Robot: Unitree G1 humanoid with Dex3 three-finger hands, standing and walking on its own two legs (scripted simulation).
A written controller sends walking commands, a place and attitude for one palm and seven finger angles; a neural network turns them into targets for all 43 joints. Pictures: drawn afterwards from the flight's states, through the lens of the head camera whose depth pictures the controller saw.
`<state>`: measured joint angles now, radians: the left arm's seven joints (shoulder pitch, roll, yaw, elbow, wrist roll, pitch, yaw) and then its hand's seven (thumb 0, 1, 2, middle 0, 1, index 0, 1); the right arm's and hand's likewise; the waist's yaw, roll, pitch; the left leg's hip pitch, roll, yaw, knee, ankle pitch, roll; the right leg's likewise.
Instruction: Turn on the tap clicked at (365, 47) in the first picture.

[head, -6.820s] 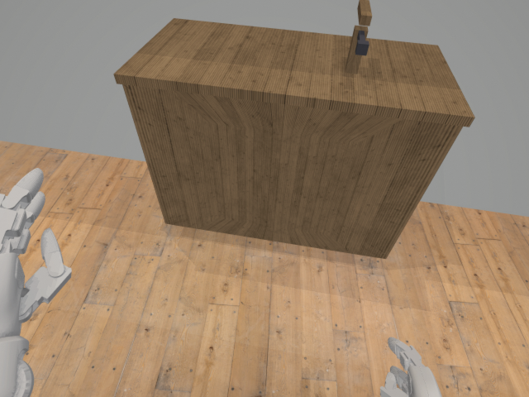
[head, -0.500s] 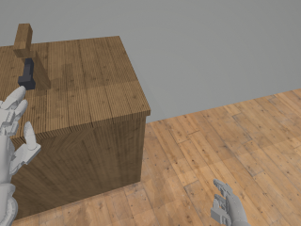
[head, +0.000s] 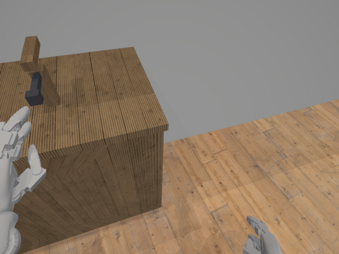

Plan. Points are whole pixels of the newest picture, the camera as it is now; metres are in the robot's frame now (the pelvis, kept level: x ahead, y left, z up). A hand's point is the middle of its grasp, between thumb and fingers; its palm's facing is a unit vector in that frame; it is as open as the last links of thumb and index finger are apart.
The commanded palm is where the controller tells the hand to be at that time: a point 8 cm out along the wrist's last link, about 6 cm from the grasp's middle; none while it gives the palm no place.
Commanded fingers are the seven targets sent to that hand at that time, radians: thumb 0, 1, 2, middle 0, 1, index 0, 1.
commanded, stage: come to a stop and stand still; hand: left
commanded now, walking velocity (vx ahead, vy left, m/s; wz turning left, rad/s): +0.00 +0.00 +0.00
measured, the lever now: (34, 97) +0.41 +0.37 +0.14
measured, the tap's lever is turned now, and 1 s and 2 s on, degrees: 0 0 0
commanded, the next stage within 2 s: look again from close up in 0.98 s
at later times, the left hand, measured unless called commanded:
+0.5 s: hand (57, 165) +0.23 +0.23 +0.14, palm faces +0.28 -0.87 -0.40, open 7.4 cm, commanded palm +0.17 +0.28 +0.17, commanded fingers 0.00 0.90 0.90 -0.20 -0.30 -0.20 -0.30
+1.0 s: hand (41, 162) +0.24 +0.26 +0.14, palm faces +0.35 -0.86 -0.36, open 7.4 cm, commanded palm +0.18 +0.29 +0.17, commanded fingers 0.00 0.90 0.90 -0.20 -0.30 -0.20 -0.30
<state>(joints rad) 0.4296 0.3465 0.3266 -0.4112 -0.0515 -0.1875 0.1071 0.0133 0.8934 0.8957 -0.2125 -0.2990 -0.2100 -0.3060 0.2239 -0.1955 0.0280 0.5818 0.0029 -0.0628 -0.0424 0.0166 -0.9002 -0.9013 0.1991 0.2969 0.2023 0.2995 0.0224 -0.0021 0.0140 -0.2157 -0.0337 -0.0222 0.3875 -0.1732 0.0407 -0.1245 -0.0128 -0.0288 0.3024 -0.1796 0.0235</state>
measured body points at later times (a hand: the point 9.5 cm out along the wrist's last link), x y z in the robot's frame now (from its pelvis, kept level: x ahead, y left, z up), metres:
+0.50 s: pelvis +0.00 +0.00 +0.00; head +0.03 +0.01 +0.44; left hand +0.21 +0.28 +0.17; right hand +0.17 -0.23 -0.08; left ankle +0.02 +0.09 -0.75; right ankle -0.01 -0.14 -0.75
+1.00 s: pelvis +0.01 +0.01 +0.00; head +0.04 +0.04 +0.45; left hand +0.21 +0.31 +0.16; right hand +0.20 -0.20 -0.07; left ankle +0.02 +0.09 -0.75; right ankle -0.01 -0.14 -0.75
